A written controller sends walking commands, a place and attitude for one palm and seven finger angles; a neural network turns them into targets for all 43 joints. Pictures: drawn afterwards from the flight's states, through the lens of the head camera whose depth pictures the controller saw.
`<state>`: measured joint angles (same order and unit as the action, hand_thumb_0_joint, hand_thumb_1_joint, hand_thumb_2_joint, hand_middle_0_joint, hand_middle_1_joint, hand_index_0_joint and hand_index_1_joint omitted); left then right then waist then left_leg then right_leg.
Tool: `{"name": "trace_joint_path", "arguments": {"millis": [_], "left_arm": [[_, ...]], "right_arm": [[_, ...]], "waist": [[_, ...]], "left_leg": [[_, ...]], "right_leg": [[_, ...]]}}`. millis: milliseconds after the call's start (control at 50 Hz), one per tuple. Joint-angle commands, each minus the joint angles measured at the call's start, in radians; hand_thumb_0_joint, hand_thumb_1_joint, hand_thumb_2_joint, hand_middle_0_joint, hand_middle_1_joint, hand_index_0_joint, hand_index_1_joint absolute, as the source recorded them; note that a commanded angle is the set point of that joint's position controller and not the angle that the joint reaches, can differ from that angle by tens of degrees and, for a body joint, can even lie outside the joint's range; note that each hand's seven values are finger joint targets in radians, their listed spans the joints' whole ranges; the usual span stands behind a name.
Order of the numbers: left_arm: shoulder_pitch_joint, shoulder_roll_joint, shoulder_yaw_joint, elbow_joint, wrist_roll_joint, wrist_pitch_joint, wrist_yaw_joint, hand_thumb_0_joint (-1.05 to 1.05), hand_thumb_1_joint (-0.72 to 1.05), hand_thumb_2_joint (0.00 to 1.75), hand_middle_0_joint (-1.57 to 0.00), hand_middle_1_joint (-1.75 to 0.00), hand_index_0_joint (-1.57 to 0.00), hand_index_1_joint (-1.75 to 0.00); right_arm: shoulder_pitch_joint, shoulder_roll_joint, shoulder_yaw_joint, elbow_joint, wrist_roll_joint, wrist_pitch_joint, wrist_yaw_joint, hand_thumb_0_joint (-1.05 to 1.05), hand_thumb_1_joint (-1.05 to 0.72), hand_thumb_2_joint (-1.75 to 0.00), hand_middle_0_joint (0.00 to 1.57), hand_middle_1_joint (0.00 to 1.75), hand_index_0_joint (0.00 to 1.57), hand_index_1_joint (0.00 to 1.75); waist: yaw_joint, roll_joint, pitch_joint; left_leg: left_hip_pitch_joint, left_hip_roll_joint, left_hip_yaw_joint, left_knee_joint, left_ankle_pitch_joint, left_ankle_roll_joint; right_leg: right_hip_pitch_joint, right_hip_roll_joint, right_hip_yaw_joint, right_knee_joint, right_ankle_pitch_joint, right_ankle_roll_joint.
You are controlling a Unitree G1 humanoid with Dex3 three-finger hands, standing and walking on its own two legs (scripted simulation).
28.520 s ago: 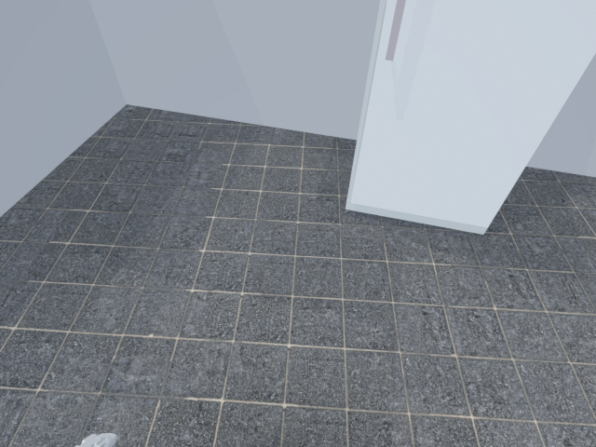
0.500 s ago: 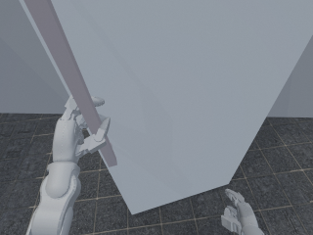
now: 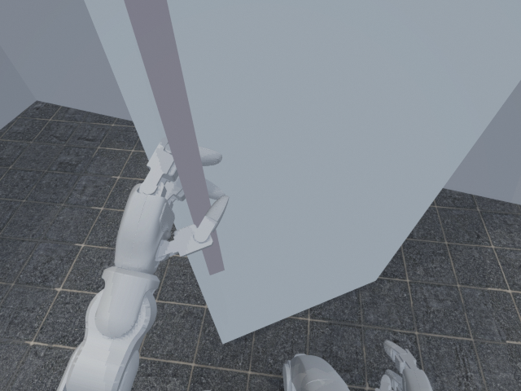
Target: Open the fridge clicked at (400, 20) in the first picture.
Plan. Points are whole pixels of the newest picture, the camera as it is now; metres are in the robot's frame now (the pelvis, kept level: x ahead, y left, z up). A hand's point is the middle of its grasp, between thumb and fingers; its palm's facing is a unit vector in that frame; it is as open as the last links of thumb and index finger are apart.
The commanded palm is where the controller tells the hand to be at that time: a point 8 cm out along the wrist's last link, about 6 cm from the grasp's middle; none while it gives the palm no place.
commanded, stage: walk backward, drawing the door open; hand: left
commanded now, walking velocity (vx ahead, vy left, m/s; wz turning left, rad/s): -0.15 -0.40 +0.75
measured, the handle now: (181, 142) +0.32 +0.07 +0.26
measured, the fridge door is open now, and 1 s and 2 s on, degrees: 39 66 71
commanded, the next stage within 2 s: stop walking and hold the door back in 1.04 s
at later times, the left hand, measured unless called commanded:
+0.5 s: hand (284, 309) +0.18 -0.02 +0.18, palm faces +0.39 -0.90 -0.19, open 7.1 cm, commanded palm +0.13 +0.01 +0.18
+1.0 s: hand out of the picture +0.09 -0.13 +0.18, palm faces +0.83 -0.51 -0.23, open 6.7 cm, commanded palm +0.02 -0.13 +0.18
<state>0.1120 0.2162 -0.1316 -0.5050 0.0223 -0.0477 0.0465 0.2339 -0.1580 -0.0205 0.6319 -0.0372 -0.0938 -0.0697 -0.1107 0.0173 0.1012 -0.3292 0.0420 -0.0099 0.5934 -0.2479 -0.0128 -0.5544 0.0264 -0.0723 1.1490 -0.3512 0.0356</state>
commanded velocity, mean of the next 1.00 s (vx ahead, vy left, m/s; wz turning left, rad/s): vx -0.16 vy -0.36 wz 0.74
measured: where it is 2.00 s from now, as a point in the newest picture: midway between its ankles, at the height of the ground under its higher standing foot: outside the picture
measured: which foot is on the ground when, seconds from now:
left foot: down 0.00-0.18, up 0.20-0.36, down 0.38-0.60, up 0.62-0.82, down 0.84-1.00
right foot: up 0.00-0.16, down 0.18-0.36, up 0.38-0.58, down 0.60-0.84, up 0.86-1.00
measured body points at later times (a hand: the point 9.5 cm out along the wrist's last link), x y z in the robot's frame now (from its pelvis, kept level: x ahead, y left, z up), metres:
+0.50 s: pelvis -0.04 -0.24 +0.00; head +0.03 -0.21 +0.44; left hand +0.15 +0.02 +0.19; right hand +0.24 -0.35 -0.09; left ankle -0.05 -0.03 -0.72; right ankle +0.05 -0.35 -0.66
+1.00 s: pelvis +0.03 -0.45 +0.02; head +0.06 -0.38 +0.46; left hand +0.04 -0.11 +0.19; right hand +0.31 -0.46 -0.08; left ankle -0.06 -0.35 -0.73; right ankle +0.17 -0.51 -0.65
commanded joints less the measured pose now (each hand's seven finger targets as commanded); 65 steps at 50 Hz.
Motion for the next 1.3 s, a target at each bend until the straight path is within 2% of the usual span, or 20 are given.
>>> {"name": "trace_joint_path", "arguments": {"millis": [0, 100, 140, 200, 300, 340, 400, 480, 540, 600, 660, 740, 780, 820, 840, 960, 1080, 1120, 1160, 1280], "left_arm": [[-0.209, -0.027, 0.032, -0.279, 0.003, -0.126, -0.015, 0.00, 0.90, 0.90, -0.45, -1.40, -0.45, -1.40], [-0.276, -0.027, 0.033, -0.327, -0.011, -0.134, -0.009, 0.00, 0.90, 0.90, -0.45, -1.40, -0.45, -1.40], [-0.291, 0.039, 0.080, -0.372, -0.019, -0.138, -0.006, 0.00, 0.90, 0.90, -0.45, -1.40, -0.45, -1.40], [-0.256, 0.077, 0.150, -0.380, -0.021, -0.117, -0.012, 0.00, 0.90, 0.90, -0.45, -1.40, -0.45, -1.40], [-0.207, 0.010, 0.109, -0.322, -0.040, -0.142, -0.026, 0.00, 0.90, 0.90, -0.45, -1.40, -0.45, -1.40], [-0.258, -0.011, 0.083, -0.330, -0.041, -0.182, -0.035, 0.00, 0.90, 0.90, -0.45, -1.40, -0.45, -1.40], [-0.272, 0.086, 0.176, -0.440, -0.017, -0.215, -0.027, 0.00, 0.90, 0.90, -0.45, -1.40, -0.45, -1.40], [-0.180, 0.014, 0.181, -0.324, -0.035, -0.142, -0.006, 0.00, 0.90, 0.90, -0.45, -1.40, -0.45, -1.40], [-0.249, 0.068, 0.217, -0.303, -0.026, -0.123, 0.009, 0.00, 0.90, 0.90, -0.45, -1.40, -0.45, -1.40], [-0.322, 0.224, 0.335, -0.398, -0.015, -0.101, 0.030, 0.00, 0.90, 0.90, -0.45, -1.40, -0.45, -1.40], [-0.232, 0.169, 0.318, -0.371, -0.036, -0.137, 0.027, 0.00, 0.90, 0.90, -0.45, -1.40, -0.45, -1.40], [-0.142, 0.149, 0.334, -0.339, -0.048, -0.146, 0.041, 0.00, 0.90, 0.90, -0.45, -1.40, -0.45, -1.40], [-0.147, 0.122, 0.288, -0.335, -0.052, -0.141, 0.038, 0.00, 0.90, 0.90, -0.45, -1.40, -0.45, -1.40], [-0.197, 0.147, 0.295, -0.353, -0.038, -0.172, 0.027, 0.00, 0.90, 0.90, -0.45, -1.40, -0.45, -1.40], [-0.261, 0.193, 0.327, -0.417, -0.023, -0.200, 0.012, 0.00, 0.90, 0.90, -0.45, -1.40, -0.45, -1.40], [-0.209, 0.137, 0.342, -0.288, -0.034, -0.145, 0.023, 0.00, 0.90, 0.90, -0.45, -1.40, -0.45, -1.40], [-0.170, 0.216, 0.458, -0.225, -0.059, -0.146, 0.054, 0.00, 0.90, 0.90, -0.45, -1.40, -0.45, -1.40], [-0.174, 0.348, 0.550, -0.239, -0.058, -0.134, 0.072, 0.00, 0.90, 0.90, -0.45, -1.40, -0.45, -1.40], [-0.156, 0.344, 0.586, 0.079, -0.058, -0.098, 0.097, 0.00, 0.90, 0.90, -0.45, -1.40, -0.45, -1.40], [-0.533, 0.334, 0.507, 0.321, -0.071, -0.159, 0.112, 0.00, 0.90, 0.90, -0.45, -1.40, -0.45, -1.40]], "right_arm": [[-0.193, -0.161, -0.053, -0.134, 0.015, -0.067, 0.034, 0.00, -0.90, -0.90, 0.20, 0.30, 0.20, 0.30], [-0.187, -0.124, -0.060, -0.132, 0.038, -0.084, 0.044, 0.00, -0.90, -0.90, 0.20, 0.30, 0.20, 0.30], [-0.157, -0.066, -0.049, -0.124, 0.054, -0.057, 0.045, 0.00, -0.90, -0.90, 0.20, 0.30, 0.20, 0.30], [-0.226, -0.074, -0.067, -0.152, 0.058, -0.078, -0.002, 0.00, -0.90, -0.90, 0.20, 0.30, 0.20, 0.30], [-0.128, -0.034, -0.002, -0.158, 0.020, -0.092, -0.036, 0.00, -0.90, -0.90, 0.20, 0.30, 0.20, 0.30], [-0.128, -0.149, -0.058, -0.160, -0.009, -0.101, -0.016, 0.00, -0.90, -0.90, 0.20, 0.30, 0.20, 0.30], [-0.252, -0.171, -0.072, -0.181, -0.008, -0.079, 0.014, 0.00, -0.90, -0.90, 0.20, 0.30, 0.20, 0.30], [-0.213, -0.146, -0.063, -0.173, 0.032, -0.082, 0.027, 0.00, -0.90, -0.90, 0.20, 0.30, 0.20, 0.30], [-0.203, -0.108, -0.055, -0.191, 0.059, -0.069, 0.022, 0.00, -0.90, -0.90, 0.20, 0.30, 0.20, 0.30], [-0.220, -0.081, -0.060, -0.174, 0.043, -0.059, -0.006, 0.00, -0.90, -0.90, 0.20, 0.30, 0.20, 0.30], [-0.254, -0.068, -0.033, -0.177, 0.022, -0.040, -0.004, 0.00, -0.90, -0.90, 0.20, 0.30, 0.20, 0.30], [-0.170, -0.059, -0.030, -0.184, 0.013, -0.044, -0.024, 0.00, -0.90, -0.90, 0.20, 0.30, 0.20, 0.30], [-0.101, -0.082, -0.040, -0.186, 0.019, -0.052, -0.026, 0.00, -0.90, -0.90, 0.20, 0.30, 0.20, 0.30], [-0.122, -0.157, -0.057, -0.204, 0.002, -0.063, -0.018, 0.00, -0.90, -0.90, 0.20, 0.30, 0.20, 0.30], [-0.126, -0.131, -0.044, -0.179, -0.010, -0.075, -0.011, 0.00, -0.90, -0.90, 0.20, 0.30, 0.20, 0.30], [-0.129, -0.160, -0.060, -0.127, 0.032, -0.068, 0.007, 0.00, -0.90, -0.90, 0.20, 0.30, 0.20, 0.30], [-0.133, -0.147, -0.048, -0.174, 0.060, -0.070, 0.015, 0.00, -0.90, -0.90, 0.20, 0.30, 0.20, 0.30], [-0.145, -0.085, -0.027, -0.185, 0.062, -0.052, 0.015, 0.00, -0.90, -0.90, 0.20, 0.30, 0.20, 0.30], [-0.117, -0.133, -0.046, -0.138, 0.046, -0.055, 0.000, 0.00, -0.90, -0.90, 0.20, 0.30, 0.20, 0.30], [-0.193, -0.162, -0.012, -0.102, 0.046, -0.009, -0.044, 0.00, -0.90, -0.90, 0.20, 0.30, 0.20, 0.30]], "waist": [[0.099, 0.079, -0.155], [0.078, 0.226, -0.317], [0.057, 0.047, -0.336], [0.121, -0.313, -0.287], [0.034, -0.107, -0.273], [0.036, 0.135, -0.324], [0.070, 0.190, -0.207], [0.116, 0.253, -0.214], [0.122, 0.114, -0.298], [0.123, -0.386, -0.261], [0.112, -0.155, -0.185], [0.105, -0.254, -0.297], [0.059, -0.105, -0.311], [0.082, 0.252, -0.291], [0.057, 0.164, -0.295], [0.106, 0.259, -0.231], [0.112, 0.235, -0.244], [0.107, -0.233, -0.258], [0.124, -0.269, -0.317], [0.118, -0.214, -0.251]], "left_leg": [[-0.036, 0.268, -0.356, -0.339, -0.152, 0.136], [0.056, 0.088, -0.227, -0.302, -0.128, 0.043], [0.081, -0.058, -0.042, -0.022, -0.098, -0.012], [-0.170, -0.070, 0.038, 0.616, -0.373, -0.014], [0.130, -0.033, 0.135, -0.055, -0.027, 0.020], [0.572, 0.488, -0.644, -0.279, 0.788, 0.251], [0.265, 0.521, -0.698, -0.271, 0.335, 0.301], [-0.220, 0.164, -0.078, -0.278, -0.233, 0.067], [-0.142, 0.042, 0.038, 0.002, -0.315, 0.014], [-0.176, -0.082, 0.028, 0.910, -0.410, -0.021], [-0.154, 0.021, 0.057, 0.675, -0.324, -0.020], [0.001, -0.026, 0.167, 0.155, -0.277, -0.006], [0.238, 0.029, 0.115, -0.171, -0.065, 0.014], [0.570, 0.541, -0.586, -0.304, 0.709, 0.217], [0.489, 0.549, -0.660, -0.326, 0.604, 0.201], [0.201, 0.242, -0.076, -0.252, 0.303, 0.092], [0.007, 0.147, -0.102, -0.104, 0.020, 0.061], [-0.166, -0.060, 0.046, 0.353, -0.323, -0.017], [-0.271, -0.050, -0.076, 0.754, -0.379, -0.016], [-0.196, -0.032, -0.022, 0.560, -0.173, -0.022]], "right_leg": [[0.084, -0.049, 0.160, 0.024, 0.007, 0.016], [0.476, 0.079, -0.055, -0.719, -0.058, 0.022], [0.450, -0.058, -0.006, -0.891, 0.102, -0.054], [0.389, -0.351, 0.176, -0.789, 0.532, -0.240], [0.334, -0.176, -0.116, -0.289, 0.839, -0.126], [-0.189, -0.003, 0.022, 0.153, -0.210, 0.033], [-0.163, -0.120, 0.320, 0.197, -0.187, 0.008], [0.501, 0.005, 0.006, -0.349, 0.064, 0.004], [0.510, -0.008, -0.035, -0.680, -0.035, -0.007], [0.149, -0.408, 0.438, -0.944, -0.152, -0.234], [0.305, -0.321, 0.105, -0.752, 0.216, -0.226], [0.412, -0.262, 0.014, -0.666, 0.459, -0.206], [0.254, -0.232, -0.014, -0.450, 0.400, -0.152], [-0.224, -0.069, 0.010, -0.044, -0.214, 0.006], [-0.194, -0.072, 0.151, 0.051, -0.128, 0.004], [0.117, -0.055, 0.057, -0.226, 0.070, 0.019], [0.470, 0.011, -0.051, -0.717, 0.124, 0.051], [0.473, -0.274, 0.196, -0.864, 0.271, -0.063], [0.432, -0.456, 0.448, -0.830, 0.339, -0.189], [0.471, -0.390, 0.173, -0.754, 0.554, -0.127]]}}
